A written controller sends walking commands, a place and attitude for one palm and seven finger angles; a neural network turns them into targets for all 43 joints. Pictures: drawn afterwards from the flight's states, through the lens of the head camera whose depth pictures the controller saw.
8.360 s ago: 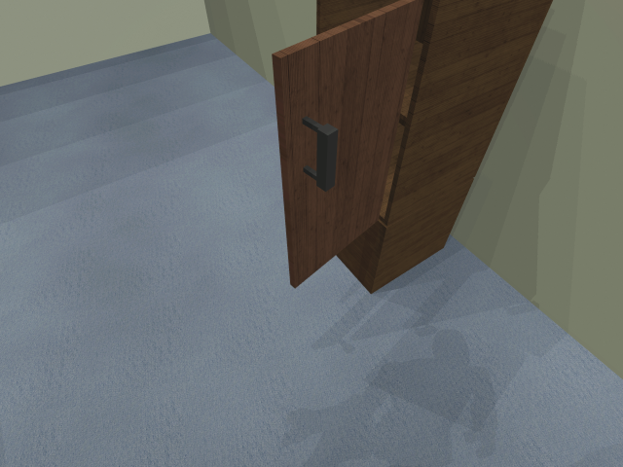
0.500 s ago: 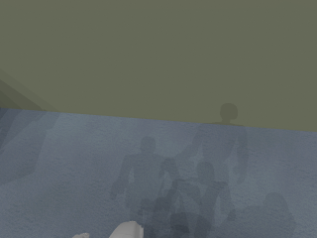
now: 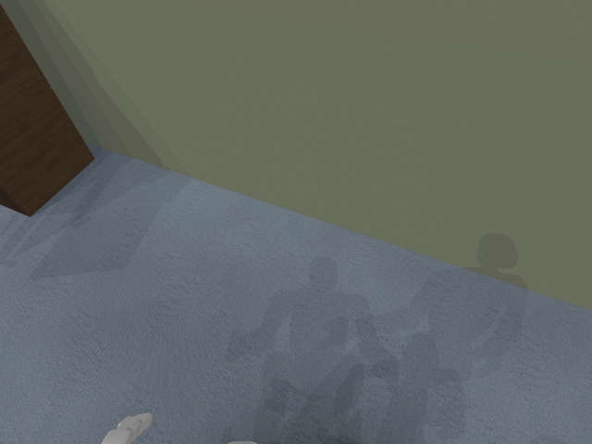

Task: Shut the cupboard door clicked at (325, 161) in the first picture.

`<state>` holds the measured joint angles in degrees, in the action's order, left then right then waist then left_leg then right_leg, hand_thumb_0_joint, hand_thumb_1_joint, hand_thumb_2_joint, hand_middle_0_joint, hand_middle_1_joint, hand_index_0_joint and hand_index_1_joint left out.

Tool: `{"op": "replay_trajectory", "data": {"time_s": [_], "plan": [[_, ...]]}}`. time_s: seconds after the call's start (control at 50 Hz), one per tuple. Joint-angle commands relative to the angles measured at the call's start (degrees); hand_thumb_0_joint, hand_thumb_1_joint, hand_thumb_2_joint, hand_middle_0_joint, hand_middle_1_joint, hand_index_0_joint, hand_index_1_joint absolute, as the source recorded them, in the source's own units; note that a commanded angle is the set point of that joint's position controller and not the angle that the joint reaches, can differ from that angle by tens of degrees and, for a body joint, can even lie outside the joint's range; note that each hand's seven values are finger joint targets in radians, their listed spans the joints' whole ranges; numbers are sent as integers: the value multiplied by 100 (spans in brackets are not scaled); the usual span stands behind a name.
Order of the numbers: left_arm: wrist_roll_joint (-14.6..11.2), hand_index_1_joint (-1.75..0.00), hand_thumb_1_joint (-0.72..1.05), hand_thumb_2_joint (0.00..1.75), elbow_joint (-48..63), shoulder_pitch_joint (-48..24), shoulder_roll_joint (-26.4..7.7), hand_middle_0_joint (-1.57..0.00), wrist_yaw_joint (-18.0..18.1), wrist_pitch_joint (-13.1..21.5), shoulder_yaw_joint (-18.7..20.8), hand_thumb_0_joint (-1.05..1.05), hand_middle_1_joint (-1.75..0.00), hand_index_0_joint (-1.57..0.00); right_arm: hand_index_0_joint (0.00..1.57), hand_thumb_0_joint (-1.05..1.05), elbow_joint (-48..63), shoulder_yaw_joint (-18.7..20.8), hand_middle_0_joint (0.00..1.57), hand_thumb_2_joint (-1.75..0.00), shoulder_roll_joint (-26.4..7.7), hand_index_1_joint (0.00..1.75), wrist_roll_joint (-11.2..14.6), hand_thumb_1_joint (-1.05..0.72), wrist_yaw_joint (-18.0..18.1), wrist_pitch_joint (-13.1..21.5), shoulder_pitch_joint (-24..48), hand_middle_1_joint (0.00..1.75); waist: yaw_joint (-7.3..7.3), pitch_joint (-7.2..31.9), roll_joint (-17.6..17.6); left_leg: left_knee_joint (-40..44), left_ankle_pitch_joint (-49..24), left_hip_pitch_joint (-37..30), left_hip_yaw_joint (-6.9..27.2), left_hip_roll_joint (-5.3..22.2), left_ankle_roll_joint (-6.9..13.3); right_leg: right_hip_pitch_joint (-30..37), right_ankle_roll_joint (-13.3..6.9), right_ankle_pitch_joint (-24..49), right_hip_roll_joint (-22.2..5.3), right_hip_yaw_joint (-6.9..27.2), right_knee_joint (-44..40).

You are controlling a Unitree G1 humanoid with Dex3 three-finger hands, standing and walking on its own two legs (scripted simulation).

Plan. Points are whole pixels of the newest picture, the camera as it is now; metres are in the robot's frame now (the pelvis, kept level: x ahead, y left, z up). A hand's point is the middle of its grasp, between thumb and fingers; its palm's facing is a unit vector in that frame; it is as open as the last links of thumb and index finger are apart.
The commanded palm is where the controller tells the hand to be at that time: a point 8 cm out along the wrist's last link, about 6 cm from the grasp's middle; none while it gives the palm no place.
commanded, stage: walk to a spot facing it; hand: left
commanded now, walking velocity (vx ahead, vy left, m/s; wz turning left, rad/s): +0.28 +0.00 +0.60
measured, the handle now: out of the picture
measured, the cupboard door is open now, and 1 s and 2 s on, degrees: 100 100 100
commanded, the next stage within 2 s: turn to face it in 1.96 s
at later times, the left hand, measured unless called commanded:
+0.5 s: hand out of the picture +0.00 +0.24 -0.19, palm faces +0.38 -0.91 -0.19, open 7.4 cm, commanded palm none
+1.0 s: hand (140, 295) +0.37 +0.32 -0.15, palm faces +0.40 -0.90 -0.18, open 7.3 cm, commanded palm none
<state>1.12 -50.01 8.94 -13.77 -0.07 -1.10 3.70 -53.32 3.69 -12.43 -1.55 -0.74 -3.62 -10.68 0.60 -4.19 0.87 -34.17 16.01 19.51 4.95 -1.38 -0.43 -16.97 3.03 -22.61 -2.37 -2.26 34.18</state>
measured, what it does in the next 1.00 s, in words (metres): walks ahead, turning left: left foot, then right foot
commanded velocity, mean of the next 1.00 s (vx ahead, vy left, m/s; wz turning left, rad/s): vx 0.35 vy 0.00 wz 0.37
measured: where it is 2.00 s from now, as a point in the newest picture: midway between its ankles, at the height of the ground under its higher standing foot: (217, 298)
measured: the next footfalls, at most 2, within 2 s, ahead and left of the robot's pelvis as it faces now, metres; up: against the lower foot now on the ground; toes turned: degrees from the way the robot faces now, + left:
left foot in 0.42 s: +0.15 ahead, +0.18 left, +0.00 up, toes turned +26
right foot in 0.92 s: +0.44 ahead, +0.05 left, +0.00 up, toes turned +18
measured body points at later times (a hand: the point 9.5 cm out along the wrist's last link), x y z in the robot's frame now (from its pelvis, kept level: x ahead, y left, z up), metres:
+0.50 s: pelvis +0.10 +0.07 -0.01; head +0.15 +0.11 +0.44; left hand -0.02 +0.29 -0.17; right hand +0.32 -0.12 -0.12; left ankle +0.11 +0.16 -0.73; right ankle +0.05 -0.11 -0.65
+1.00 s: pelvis +0.32 +0.11 +0.00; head +0.35 +0.11 +0.45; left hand +0.35 +0.36 -0.13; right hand +0.33 -0.13 -0.16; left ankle +0.15 +0.16 -0.66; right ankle +0.40 +0.03 -0.73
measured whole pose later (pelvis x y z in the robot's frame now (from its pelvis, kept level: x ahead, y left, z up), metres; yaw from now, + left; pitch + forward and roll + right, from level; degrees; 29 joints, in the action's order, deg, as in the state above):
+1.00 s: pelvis +0.32 +0.11 +0.00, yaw +27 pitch -1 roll +0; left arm 1.4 -53.5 4.7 -8.7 -1.1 4.5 2.0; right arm -65.4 2.5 -9.1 -1.0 0.0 0.9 -23.4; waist 3.3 -5.5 1.0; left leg -60.6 25.7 15.6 -0.3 0.4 1.7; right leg -18.9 -2.1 -15.0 -3.2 -8.3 34.6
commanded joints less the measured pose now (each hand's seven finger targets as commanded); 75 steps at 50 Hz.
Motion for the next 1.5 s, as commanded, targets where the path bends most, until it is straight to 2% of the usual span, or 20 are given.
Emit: {"op": "replay_trajectory", "data": {"time_s": [0.0,0.1,0.3,0.36,0.38,0.4,0.42,0.54,0.82,0.86,0.9,0.92,0.96,1.04,1.24,1.32,1.34,1.36,1.4,1.48], "plan": [[32,-30,90,90,149,1084,-1290,-20,108,179,299,0,-30,-20,20,0,840,240,20,-90,-802,30,-14,-90,-44,227,838,30,-596,171,-1782,-2859,1766,2425,-136,70,-70,1400,-1070,-1902,-2649,2808,-2735],[10,-30,90,90,106,494,-580,-20,88,430,126,0,-30,-20,20,0,468,207,20,-90,-503,30,-17,-90,-239,152,589,30,-76,-24,-1165,-3289,58,2000,-500,564,-287,1057,-649,677,-1669,258,-2354],[74,-30,90,90,-503,1363,-877,-20,31,493,203,0,-30,-20,20,0,629,5,20,-90,-231,30,31,-90,-328,358,1304,30,-399,61,-1124,-550,422,1092,-1351,361,-6,1881,-692,2560,-2082,-727,-1687],[14,-30,90,90,-477,1061,-922,-20,-28,487,225,0,-30,-20,20,0,209,143,20,-90,-688,30,-29,-90,-187,481,-290,30,490,937,-509,585,62,-1743,-1615,8,281,789,-330,3487,-1733,-1451,664],[-34,-30,90,90,-246,1038,-563,-20,-123,472,185,0,-30,-20,20,0,30,355,20,-90,-1448,30,-83,-90,-91,529,-1196,30,923,1633,1034,847,146,-3363,585,1443,869,-962,40,1283,-1014,-1514,2571],[-22,-30,90,90,164,420,-384,-20,-155,479,80,0,-30,-20,20,0,-115,451,20,-90,-1906,30,-24,-90,10,534,-1746,30,1109,1737,1471,1555,-651,-3835,2375,2574,1424,-2490,112,-1044,-458,-739,3773],[-18,-30,90,90,313,-166,-494,-20,-85,448,99,0,-30,-20,20,0,-171,422,20,-90,-1837,30,17,-90,56,527,-1700,30,1012,1523,421,1678,-427,-3210,2473,2731,1458,-2677,3,-794,-596,-110,4330],[84,-30,90,90,-403,745,-172,-20,-164,254,98,0,-30,-20,20,0,12,76,20,-90,-749,30,50,-90,121,762,-379,30,-50,448,673,2155,-999,-1161,144,1483,916,-1842,85,909,-755,63,3319],[38,-30,90,90,149,-828,-119,-20,-186,362,-11,0,-30,-20,20,0,-700,42,20,-90,-590,30,-25,-90,158,773,-1414,30,176,-116,399,1904,-2083,-1476,147,1479,1028,-796,-170,1130,-197,-317,154],[45,-30,90,90,-205,364,-348,-20,-160,456,87,0,-30,-20,20,0,-749,19,20,-90,-563,30,17,-90,170,763,-1294,30,-419,426,53,456,-2576,-1008,-62,1105,749,1084,-327,1321,-63,-295,-535],[52,-30,90,90,-787,2124,-1271,-20,-50,510,319,0,-30,-20,20,0,-523,-26,20,-90,-181,30,137,-90,137,824,-1471,30,-837,1741,-1894,-2912,1602,1414,-807,-162,227,3863,-1193,1727,-2544,2742,-1392],[-15,-30,90,90,-735,1842,-1057,-20,-5,494,291,0,-30,-20,20,0,-487,24,20,-90,-357,30,124,-90,119,773,-1123,30,-782,1338,-1617,-3753,1583,1701,-395,208,268,3159,-1336,1314,-2636,2860,-1749],[-11,-30,90,90,-570,1012,-436,-20,44,521,123,0,-30,-20,20,0,-459,33,20,-90,-142,30,59,-90,67,702,-559,30,-432,363,-727,-3918,481,1823,-215,679,222,1663,-1141,988,-2172,1697,-2000],[17,-30,90,90,-732,859,46,-20,55,676,-31,0,-30,-20,20,0,-695,-3,20,-90,228,30,1,-90,-24,487,-954,30,26,187,-816,-3000,-209,1379,-491,801,23,828,-885,1698,-1636,142,-2384],[33,-30,90,90,-1268,1440,-325,-20,71,676,-73,0,-30,-20,20,0,-129,-63,20,-90,165,30,17,-90,-214,550,631,30,-233,-148,-819,-495,-377,1232,-1104,564,136,1660,-941,2580,-1727,-446,-2221],[-10,-30,90,90,-1314,1329,-481,-20,50,606,-37,0,-30,-20,20,0,-434,24,20,-90,-229,30,-41,-90,-119,633,-413,30,412,287,-466,405,-367,-1145,-1515,30,385,931,-672,3824,-1410,-1016,-325],[-29,-30,90,90,-1159,1328,-335,-20,8,586,-49,0,-30,-20,20,0,-622,152,20,-90,-752,30,-80,-90,-37,656,-1342,30,822,916,355,682,-95,-2615,-343,868,721,-130,-416,2810,-1042,-1173,1213],[-70,-30,90,90,-916,1367,-31,-20,-63,594,-112,0,-30,-20,20,0,-718,307,20,-90,-1391,30,-87,-90,58,664,-1998,30,917,1401,1573,1411,-361,-3599,2105,2362,1405,-1632,-170,-597,-159,-1092,3125],[-29,-30,90,90,-711,707,-74,-20,15,576,-79,0,-30,-20,20,0,-577,278,20,-90,-1280,30,23,-90,149,647,-1358,30,631,980,676,1873,179,-2508,2058,2544,1449,-2247,-357,-444,-429,-21,4296],[93,-30,90,90,-1000,1107,208,-20,-85,355,-67,0,-30,-20,20,0,-407,16,20,-90,-448,30,30,-90,175,808,-606,30,2,224,480,2346,-404,-929,339,1825,963,-1666,-207,554,-743,121,3489]]}}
